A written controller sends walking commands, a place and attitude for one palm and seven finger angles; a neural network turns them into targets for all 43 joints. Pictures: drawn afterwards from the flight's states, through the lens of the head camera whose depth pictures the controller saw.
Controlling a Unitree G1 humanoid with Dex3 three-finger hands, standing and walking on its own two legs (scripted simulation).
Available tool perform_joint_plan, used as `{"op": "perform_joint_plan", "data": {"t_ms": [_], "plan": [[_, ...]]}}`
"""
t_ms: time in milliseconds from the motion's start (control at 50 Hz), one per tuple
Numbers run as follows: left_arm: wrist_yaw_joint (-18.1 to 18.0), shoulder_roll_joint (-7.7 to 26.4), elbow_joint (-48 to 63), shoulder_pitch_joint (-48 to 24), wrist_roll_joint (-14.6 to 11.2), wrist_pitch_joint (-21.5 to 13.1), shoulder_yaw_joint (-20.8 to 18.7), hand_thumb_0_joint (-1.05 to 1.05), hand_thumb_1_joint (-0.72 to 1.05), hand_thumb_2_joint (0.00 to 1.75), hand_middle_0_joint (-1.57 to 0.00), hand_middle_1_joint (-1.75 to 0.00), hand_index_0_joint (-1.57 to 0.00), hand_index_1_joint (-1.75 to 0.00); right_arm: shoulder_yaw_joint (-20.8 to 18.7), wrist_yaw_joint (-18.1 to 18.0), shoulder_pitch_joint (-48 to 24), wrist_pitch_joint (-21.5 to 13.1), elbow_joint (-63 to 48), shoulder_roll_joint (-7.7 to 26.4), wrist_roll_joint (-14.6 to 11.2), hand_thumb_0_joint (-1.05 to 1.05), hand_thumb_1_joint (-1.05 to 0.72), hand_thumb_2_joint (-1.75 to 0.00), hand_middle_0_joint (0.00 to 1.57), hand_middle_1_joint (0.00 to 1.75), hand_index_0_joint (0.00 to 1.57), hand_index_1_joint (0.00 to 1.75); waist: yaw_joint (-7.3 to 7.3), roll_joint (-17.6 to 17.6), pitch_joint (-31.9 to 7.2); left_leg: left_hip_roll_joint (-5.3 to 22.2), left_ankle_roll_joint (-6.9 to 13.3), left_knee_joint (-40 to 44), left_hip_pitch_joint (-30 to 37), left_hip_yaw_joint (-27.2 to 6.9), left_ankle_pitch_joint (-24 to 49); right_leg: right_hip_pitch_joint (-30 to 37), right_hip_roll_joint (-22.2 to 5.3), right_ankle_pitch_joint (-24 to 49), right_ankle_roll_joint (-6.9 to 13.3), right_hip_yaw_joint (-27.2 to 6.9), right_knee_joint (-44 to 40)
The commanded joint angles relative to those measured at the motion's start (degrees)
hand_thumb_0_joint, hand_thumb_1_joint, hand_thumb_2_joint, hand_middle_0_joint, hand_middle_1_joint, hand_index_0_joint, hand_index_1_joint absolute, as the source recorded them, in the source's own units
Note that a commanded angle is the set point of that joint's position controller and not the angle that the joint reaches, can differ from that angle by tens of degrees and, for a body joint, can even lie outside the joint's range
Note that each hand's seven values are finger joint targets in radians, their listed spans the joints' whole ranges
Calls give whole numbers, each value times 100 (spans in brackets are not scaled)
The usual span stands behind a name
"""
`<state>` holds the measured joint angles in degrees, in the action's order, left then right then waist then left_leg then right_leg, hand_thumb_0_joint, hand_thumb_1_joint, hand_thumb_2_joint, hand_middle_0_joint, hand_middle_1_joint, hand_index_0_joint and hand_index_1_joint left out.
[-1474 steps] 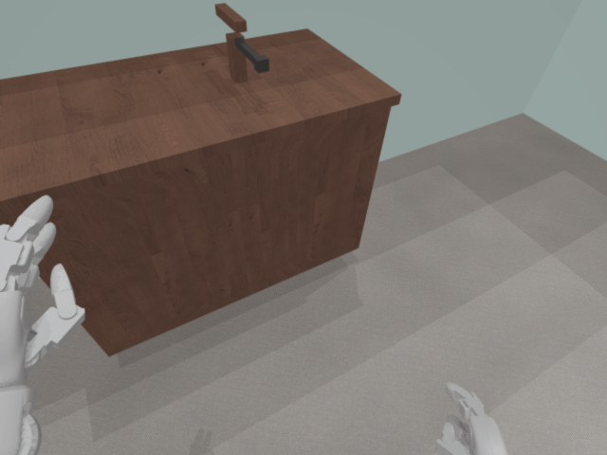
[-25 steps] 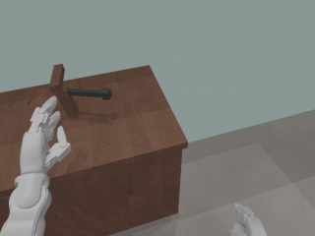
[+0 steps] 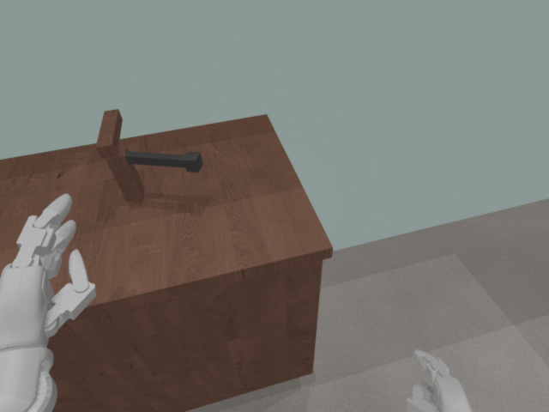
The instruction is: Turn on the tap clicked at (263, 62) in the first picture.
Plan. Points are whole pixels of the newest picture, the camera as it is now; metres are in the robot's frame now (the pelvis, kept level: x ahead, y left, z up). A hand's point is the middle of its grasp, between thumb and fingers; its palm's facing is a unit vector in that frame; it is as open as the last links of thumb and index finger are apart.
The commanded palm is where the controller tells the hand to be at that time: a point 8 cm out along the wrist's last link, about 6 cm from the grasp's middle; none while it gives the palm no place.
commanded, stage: draw the hand back beside the body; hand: left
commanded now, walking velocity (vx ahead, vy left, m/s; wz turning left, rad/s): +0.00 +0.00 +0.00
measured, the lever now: (193, 162) +0.52 +0.22 +0.10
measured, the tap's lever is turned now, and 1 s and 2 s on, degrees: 66 66 66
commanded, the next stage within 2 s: step back with the hand held close in 0.04 s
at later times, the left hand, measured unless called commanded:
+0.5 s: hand (105, 303) +0.19 +0.22 +0.14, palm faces +0.30 -0.84 -0.45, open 7.4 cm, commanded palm +0.14 +0.27 +0.17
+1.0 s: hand (26, 354) +0.13 +0.27 +0.15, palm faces +0.42 -0.77 -0.48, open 7.4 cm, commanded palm +0.07 +0.30 +0.17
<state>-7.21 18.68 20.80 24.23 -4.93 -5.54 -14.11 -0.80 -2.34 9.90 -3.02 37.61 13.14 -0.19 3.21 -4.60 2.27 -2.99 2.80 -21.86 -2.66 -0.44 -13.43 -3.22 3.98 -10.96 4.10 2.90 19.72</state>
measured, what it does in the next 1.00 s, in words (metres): shifts its weight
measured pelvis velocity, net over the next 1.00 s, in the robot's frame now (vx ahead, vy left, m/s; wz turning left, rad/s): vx -0.08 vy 0.02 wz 0.04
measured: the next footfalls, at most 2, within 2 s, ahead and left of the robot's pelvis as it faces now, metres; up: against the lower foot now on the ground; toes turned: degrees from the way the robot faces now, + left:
right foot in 1.58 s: -0.29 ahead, -0.02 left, +0.00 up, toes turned -3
left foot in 1.74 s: -0.11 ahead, +0.09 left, +0.00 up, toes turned -4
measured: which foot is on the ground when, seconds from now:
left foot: down 0.00-1.00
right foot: down 0.00-1.00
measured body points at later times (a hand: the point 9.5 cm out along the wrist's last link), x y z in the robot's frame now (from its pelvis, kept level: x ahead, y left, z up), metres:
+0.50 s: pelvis -0.02 +0.00 +0.00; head -0.02 -0.03 +0.44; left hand +0.17 +0.27 +0.17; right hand +0.15 -0.26 -0.10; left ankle -0.01 +0.09 -0.74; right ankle +0.01 -0.07 -0.74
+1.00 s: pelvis -0.08 +0.02 -0.02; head -0.07 +0.00 +0.43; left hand +0.10 +0.31 +0.17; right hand +0.09 -0.22 -0.11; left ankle -0.01 +0.09 -0.74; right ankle -0.04 -0.08 -0.74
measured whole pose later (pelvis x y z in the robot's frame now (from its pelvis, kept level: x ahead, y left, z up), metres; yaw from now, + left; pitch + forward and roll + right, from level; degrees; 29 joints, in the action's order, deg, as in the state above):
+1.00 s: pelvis -0.08 +0.02 -0.02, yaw +2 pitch +0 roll -1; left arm -7.5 21.4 23.8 25.3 0.4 -9.9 -20.0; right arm -1.7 -4.2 12.7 0.3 32.9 12.6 -0.5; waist 0.2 -3.0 0.4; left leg -3.8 4.8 -31.7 -22.2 0.5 -10.0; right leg -18.6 5.8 -14.2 1.5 -4.7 32.4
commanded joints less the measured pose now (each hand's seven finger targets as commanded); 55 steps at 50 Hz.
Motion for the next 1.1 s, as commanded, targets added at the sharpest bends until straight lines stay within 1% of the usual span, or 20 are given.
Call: {"op": "perform_joint_plan", "data": {"t_ms": [0, 80, 120, 140, 160, 180, 240, 360, 400, 500, 520, 680, 700, 760, 840, 900, 960, 1000, 1040, 1080], "plan": [[-96, 1123, 1309, -638, 11, -405, -738, 0, 90, 90, -20, -30, -20, -30, -188, -25, -757, -321, -914, 637, -18, 0, -90, -90, 20, 30, 20, 30, -56, 12, -438, 339, -213, 377, -272, -284, 965, 131, -376, 607, -156, -449, -323], [-70, 994, 1199, -554, -5, -383, -651, 0, 90, 90, -20, -30, -20, -30, -170, -26, -783, -301, -924, 592, -14, 0, -90, -90, 20, 30, 20, 30, -65, 249, -299, 332, -150, 366, -332, -232, 866, 85, -382, 561, -181, -470, -367], [-72, 1013, 1187, -561, -5, -391, -670, 0, 90, 90, -20, -30, -20, -30, -162, -32, -791, -296, -944, 576, -19, 0, -90, -90, 20, 30, 20, 30, -66, 80, -218, 334, -148, 403, -375, -230, 699, 46, -395, 403, -183, -476, -391], [-94, 1130, 1406, -961, 4, -425, -704, 0, 90, 90, -20, -30, -20, -30, -168, -39, -810, -307, -947, 596, -29, 0, -90, -90, 20, 30, 20, 30, -88, 45, -373, 317, -139, 381, -316, -234, 705, 84, -400, 432, -179, -496, -395], [-110, 1983, 1691, -1511, 36, -639, -1615, 0, 90, 90, -20, -30, -20, -30, -193, -65, -782, -269, -1180, 710, -96, 0, -90, -90, 20, 30, 20, 30, -94, 13, -44, 464, 41, 194, -762, -462, 309, -422, -697, 584, -230, -1198, -572], [-48, 1431, 1138, -879, 59, -656, -1221, 0, 90, 90, -20, -30, -20, -30, -172, -77, -702, -215, -1031, 584, -62, 0, -90, -90, 20, 30, 20, 30, -156, 312, -208, 460, 45, -12, -649, -542, 436, -506, -921, 721, -196, -1254, -579], [36, 1004, 911, -177, 119, -629, -858, 0, 90, 90, -20, -30, -20, -30, -250, -33, -540, -74, -1175, 635, -48, 0, -90, -90, 20, 30, 20, 30, -203, 442, -721, 546, 5, -195, -464, -463, 988, -518, -1039, 1346, -230, -1202, -317], [-46, 1242, 1242, 41, 155, -579, -979, 0, 90, 90, -20, -30, -20, -30, -344, -73, -504, 146, -1363, 696, -80, 0, -90, -90, 20, 30, 20, 30, -225, 522, -1141, 592, 0, -312, -613, -364, 1364, -524, -1064, 1920, -375, -1051, 12], [-86, 1524, 1520, -60, 175, -616, -1182, 0, 90, 90, -20, -30, -20, -30, -361, -100, -537, 180, -1388, 718, -72, 0, -90, -90, 20, 30, 20, 30, -231, 261, -1159, 608, -2, -294, -703, -401, 1460, -577, -1052, 1945, -349, -1042, 122], [-148, 1572, 1621, 155, 179, -628, -1306, 0, 90, 90, -20, -30, -20, -30, -393, -145, -508, 209, -1432, 730, -80, 0, -90, -90, 20, 30, 20, 30, -232, 173, -1102, 664, 23, -242, -1069, -558, 1265, -639, -926, 1393, -350, -1029, 234], [-146, 1392, 1553, 228, 177, -628, -1176, 0, 90, 90, -20, -30, -20, -30, -383, -150, -503, 212, -1435, 678, -88, 0, -90, -90, 20, 30, 20, 30, -247, 217, -1073, 676, 39, -238, -1172, -564, 1075, -642, -923, 1212, -363, -1048, 206], [-259, 1316, 1463, 171, 230, -662, -1025, 0, 90, 90, -20, -30, -20, -30, -361, -141, -362, 164, -1420, 749, -116, 0, -90, -90, 20, 30, 20, 30, -324, 484, -582, 599, 103, -243, -1635, -661, -866, -1433, -966, -998, -278, -1247, -434], [-281, 1419, 1542, 81, 238, -679, -1094, 0, 90, 90, -20, -30, -20, -30, -362, -154, -379, 154, -1404, 796, -97, 0, -90, -90, 20, 30, 20, 30, -341, 246, -571, 639, 120, -145, -1694, -724, -1013, -1465, -920, -1176, -277, -1214, -414], [-310, 1312, 1602, -110, 351, -738, -1059, 0, 90, 90, -20, -30, -20, -30, -323, -189, -408, 104, -1455, 823, -85, 0, -90, -90, 20, 30, 20, 30, -311, -10, -506, 914, 280, 471, -2549, -1090, -1823, -773, -546, -1113, -419, -945, 131], [-271, 1282, 1642, -247, 520, -788, -1212, 0, 90, 90, -20, -30, -20, -30, -346, -262, -520, 44, -1499, 863, -49, 0, -90, -90, 20, 30, 20, 30, -192, -525, -694, 1402, 521, 1327, -3866, -1642, -2559, 787, -65, 351, -519, -695, 1665], [-179, 1284, 1448, -210, 630, -754, -1336, 0, 90, 90, -20, -30, -20, -30, -408, -266, -596, -9, -1526, 862, -24, 0, -90, -90, 20, 30, 20, 30, -163, -330, -591, 1529, 705, 1323, -4611, -1765, -3044, 1173, 72, 238, -555, -804, 2235], [-95, 1130, 1408, 80, 491, -793, -1242, 0, 90, 90, -20, -30, -20, -30, -408, -234, -508, -1, -1386, 729, -38, 0, -90, -90, 20, 30, 20, 30, -216, 422, -654, 1120, 460, 333, -3375, -1229, -1419, 112, -247, 1203, -389, -1351, 1399], [-100, 1156, 1768, -88, 387, -781, -1099, 0, 90, 90, -20, -30, -20, -30, -434, -177, -412, 45, -1248, 628, -16, 0, -90, -90, 20, 30, 20, 30, -278, 743, -1177, 697, 109, -661, -2180, -602, -180, -708, -897, 1866, -305, -2100, 745], [-158, 1204, 1864, -138, 326, -717, -978, 0, 90, 90, -20, -30, -20, -30, -454, -123, -403, 109, -1221, 495, -38, 0, -90, -90, 20, 30, 20, 30, -332, 1300, -1215, 365, -141, -1382, -1480, -257, -86, -1480, -1471, 1469, -53, -2548, 21], [-206, 1337, 2098, -281, 321, -742, -959, 0, 90, 90, -20, -30, -20, -30, -450, -99, -431, 131, -1210, 427, -46, 0, -90, -90, 20, 30, 20, 30, -402, 1162, -1096, 262, -231, -1858, -1163, -239, -240, -1979, -1775, 1056, 257, -2562, -252]]}}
